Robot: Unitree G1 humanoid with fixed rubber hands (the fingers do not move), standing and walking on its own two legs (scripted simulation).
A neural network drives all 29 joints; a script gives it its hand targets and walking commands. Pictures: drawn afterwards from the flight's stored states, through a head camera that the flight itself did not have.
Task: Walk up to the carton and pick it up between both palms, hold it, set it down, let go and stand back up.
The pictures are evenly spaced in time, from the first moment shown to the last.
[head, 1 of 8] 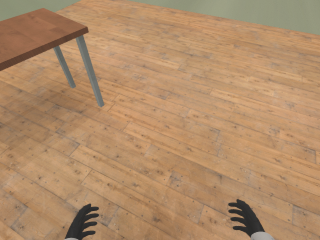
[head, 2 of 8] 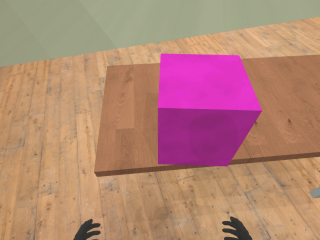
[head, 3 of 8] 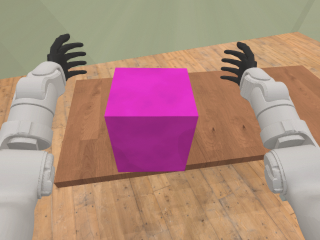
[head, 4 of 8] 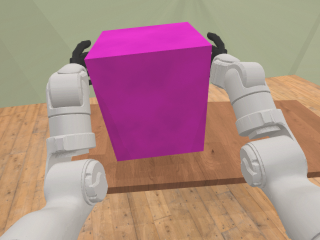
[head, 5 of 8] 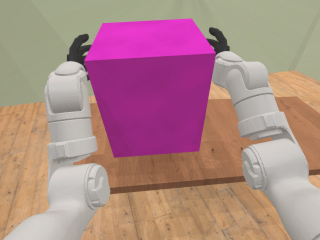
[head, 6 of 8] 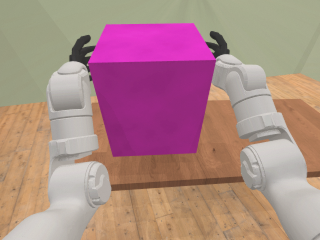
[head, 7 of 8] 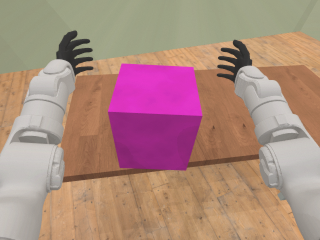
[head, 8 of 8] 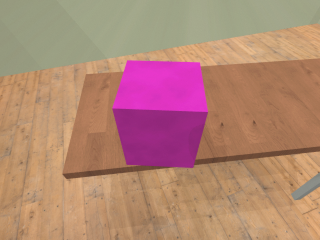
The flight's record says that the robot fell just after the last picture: no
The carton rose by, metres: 0.23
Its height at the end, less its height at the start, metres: +0.00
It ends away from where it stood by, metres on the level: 0.01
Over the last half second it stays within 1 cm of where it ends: yes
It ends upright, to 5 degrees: yes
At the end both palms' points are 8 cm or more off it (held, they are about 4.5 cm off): yes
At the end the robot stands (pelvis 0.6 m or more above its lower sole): yes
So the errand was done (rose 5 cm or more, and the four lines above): yes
